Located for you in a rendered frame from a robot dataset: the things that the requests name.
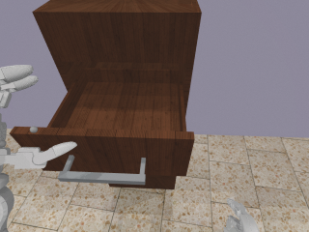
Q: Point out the handle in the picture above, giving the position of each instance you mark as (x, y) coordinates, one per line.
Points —
(102, 177)

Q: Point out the drawer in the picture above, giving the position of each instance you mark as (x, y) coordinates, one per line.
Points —
(117, 117)

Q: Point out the left robot forearm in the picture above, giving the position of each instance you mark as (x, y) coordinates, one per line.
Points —
(6, 202)

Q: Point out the cabinet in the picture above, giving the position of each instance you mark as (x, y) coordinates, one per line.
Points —
(122, 34)

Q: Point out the left robot hand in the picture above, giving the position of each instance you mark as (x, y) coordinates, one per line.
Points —
(13, 79)

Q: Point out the right robot hand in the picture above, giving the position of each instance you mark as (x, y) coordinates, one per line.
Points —
(245, 223)

